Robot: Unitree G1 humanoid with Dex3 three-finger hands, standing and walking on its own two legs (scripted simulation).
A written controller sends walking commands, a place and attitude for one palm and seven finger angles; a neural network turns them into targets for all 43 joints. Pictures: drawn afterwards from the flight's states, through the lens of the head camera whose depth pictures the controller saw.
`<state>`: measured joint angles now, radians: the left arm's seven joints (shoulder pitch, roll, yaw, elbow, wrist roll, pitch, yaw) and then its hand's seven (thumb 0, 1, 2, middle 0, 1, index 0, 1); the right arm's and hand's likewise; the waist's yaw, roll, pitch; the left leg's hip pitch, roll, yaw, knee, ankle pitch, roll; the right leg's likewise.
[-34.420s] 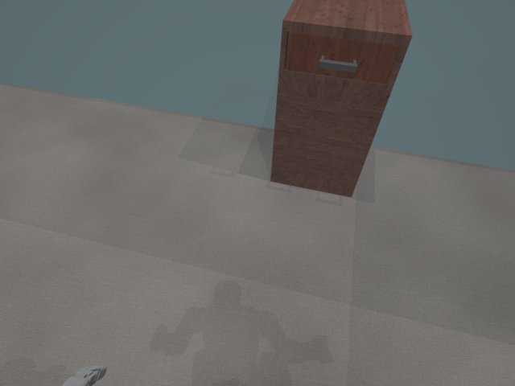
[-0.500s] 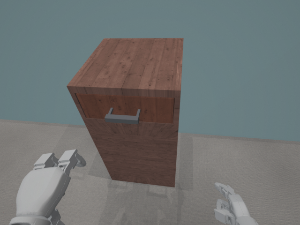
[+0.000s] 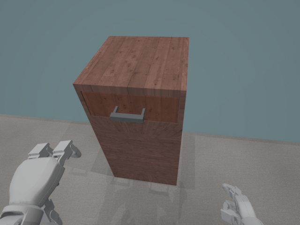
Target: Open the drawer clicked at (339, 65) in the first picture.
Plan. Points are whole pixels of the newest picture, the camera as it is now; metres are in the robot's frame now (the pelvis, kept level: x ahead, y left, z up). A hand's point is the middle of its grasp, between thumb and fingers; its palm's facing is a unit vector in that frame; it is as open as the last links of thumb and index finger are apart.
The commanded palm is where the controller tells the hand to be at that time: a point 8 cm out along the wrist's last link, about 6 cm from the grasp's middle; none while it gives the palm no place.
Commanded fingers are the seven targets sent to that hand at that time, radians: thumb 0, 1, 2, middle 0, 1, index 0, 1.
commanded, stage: draw the hand back to the body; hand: left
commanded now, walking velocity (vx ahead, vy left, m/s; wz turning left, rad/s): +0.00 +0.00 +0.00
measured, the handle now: (128, 113) +0.52 +0.19 -0.05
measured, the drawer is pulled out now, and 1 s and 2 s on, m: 0.00 0.00 0.00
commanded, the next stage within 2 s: step back with the hand held close in 1.04 s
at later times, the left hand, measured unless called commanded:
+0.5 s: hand (61, 163) +0.18 +0.21 +0.16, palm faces +0.33 -0.86 -0.38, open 11.6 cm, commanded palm +0.13 +0.26 +0.18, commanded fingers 0.00 0.34 0.66 -0.24 -0.66 -0.24 -0.66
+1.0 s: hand (64, 167) +0.18 +0.20 +0.16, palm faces +0.38 -0.84 -0.39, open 7.7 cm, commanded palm +0.12 +0.25 +0.18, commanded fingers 0.00 0.90 0.90 -0.20 -0.30 -0.20 -0.30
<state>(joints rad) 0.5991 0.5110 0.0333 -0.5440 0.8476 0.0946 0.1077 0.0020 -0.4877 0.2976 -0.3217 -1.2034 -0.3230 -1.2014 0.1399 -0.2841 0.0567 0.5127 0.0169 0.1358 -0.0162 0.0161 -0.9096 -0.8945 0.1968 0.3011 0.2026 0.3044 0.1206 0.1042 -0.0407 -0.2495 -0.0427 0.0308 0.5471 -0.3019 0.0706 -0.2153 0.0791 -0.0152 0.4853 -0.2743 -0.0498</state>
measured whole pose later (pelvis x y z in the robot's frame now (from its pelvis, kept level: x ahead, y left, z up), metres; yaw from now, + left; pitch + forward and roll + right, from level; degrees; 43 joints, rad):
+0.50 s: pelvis +0.00 -0.01 +0.01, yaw +1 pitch -3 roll -1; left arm 0.55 0.32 0.23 -0.50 -0.07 -0.10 0.08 0.00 0.01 0.51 -0.27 -0.88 -0.28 -0.87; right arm 0.20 -0.22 0.03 0.61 0.00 -0.08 -0.05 0.02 -0.91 -0.89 0.20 0.30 0.21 0.30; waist 0.05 0.06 0.03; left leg -0.11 -0.05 0.01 0.40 -0.23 0.06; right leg -0.07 0.07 -0.03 0.33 -0.21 -0.06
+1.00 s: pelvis +0.00 -0.04 +0.01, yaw +1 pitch -4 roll +0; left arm 0.53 0.32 0.26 -0.42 -0.08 -0.11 0.09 0.01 0.81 0.86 -0.22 -0.36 -0.22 -0.36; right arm 0.18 -0.23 0.00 0.64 0.00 -0.09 -0.06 0.02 -0.91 -0.89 0.20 0.30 0.20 0.30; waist 0.06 0.08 0.03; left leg -0.09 -0.02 -0.01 0.37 -0.21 0.02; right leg -0.04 0.11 -0.04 0.27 -0.17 -0.10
